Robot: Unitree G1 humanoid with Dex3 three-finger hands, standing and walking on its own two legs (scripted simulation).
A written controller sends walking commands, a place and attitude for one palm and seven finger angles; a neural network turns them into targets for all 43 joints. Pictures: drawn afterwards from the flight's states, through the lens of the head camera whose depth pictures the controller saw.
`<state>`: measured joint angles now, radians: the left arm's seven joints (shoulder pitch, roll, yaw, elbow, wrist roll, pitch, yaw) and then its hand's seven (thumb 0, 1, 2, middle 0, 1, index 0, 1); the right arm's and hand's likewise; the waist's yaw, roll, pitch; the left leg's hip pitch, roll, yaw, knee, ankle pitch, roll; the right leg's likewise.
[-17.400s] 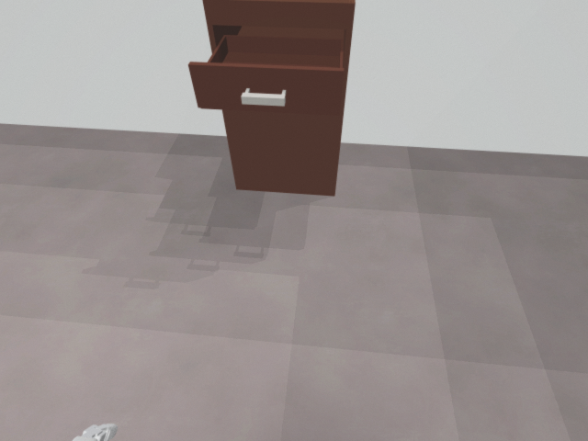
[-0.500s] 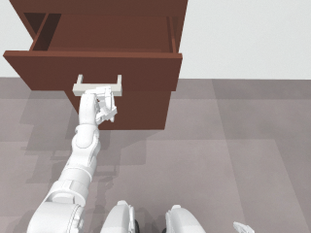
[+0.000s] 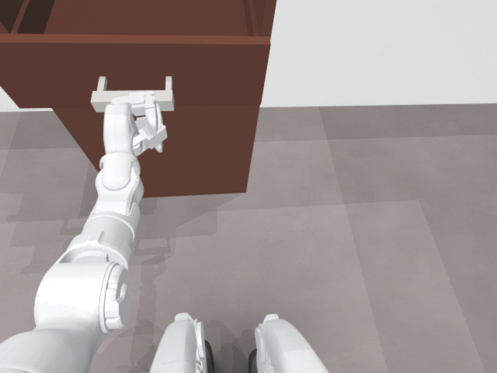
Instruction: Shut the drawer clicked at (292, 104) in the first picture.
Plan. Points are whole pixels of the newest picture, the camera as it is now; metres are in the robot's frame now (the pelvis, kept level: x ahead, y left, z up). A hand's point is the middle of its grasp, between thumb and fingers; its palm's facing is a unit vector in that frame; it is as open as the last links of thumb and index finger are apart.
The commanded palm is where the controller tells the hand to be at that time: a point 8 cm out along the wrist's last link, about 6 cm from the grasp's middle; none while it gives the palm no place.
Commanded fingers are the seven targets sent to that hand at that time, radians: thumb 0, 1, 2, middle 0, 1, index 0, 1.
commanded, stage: push the drawer shut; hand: left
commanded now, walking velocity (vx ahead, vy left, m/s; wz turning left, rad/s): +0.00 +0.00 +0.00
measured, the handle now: (135, 91) +0.58 +0.14 +0.05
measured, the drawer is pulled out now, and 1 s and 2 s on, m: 0.11 0.00 0.00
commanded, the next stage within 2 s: pull the fist back off the drawer in 1.32 s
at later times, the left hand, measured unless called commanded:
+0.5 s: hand (162, 99) +0.56 +0.10 +0.05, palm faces +0.01 -1.00 -0.03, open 3.1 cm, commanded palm +0.55 +0.14 +0.05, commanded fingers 0.00 0.90 0.90 -1.40 -1.60 -1.40 -1.60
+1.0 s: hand (163, 74) +0.61 +0.09 +0.05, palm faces +0.00 -1.00 -0.03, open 3.2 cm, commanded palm +0.61 +0.12 +0.05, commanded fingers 0.00 0.90 0.90 -1.40 -1.60 -1.40 -1.60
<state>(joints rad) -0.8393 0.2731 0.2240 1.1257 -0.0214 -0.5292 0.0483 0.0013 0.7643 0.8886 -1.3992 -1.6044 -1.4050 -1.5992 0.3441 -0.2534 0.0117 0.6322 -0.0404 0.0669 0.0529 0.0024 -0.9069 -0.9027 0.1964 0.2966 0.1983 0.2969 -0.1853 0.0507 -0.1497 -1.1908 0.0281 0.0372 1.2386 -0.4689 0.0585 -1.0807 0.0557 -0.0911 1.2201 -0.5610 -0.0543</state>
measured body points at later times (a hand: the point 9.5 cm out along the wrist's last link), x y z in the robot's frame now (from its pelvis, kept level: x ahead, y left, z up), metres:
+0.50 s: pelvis +0.00 +0.00 -0.01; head +0.16 +0.02 +0.41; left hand +0.55 +0.15 +0.06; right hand -0.03 -0.25 -0.12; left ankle +0.06 +0.09 -0.63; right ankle +0.01 -0.09 -0.63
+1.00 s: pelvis +0.01 +0.00 -0.02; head +0.20 +0.02 +0.39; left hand +0.61 +0.15 +0.06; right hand -0.07 -0.24 -0.11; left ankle +0.06 +0.09 -0.63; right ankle +0.01 -0.09 -0.63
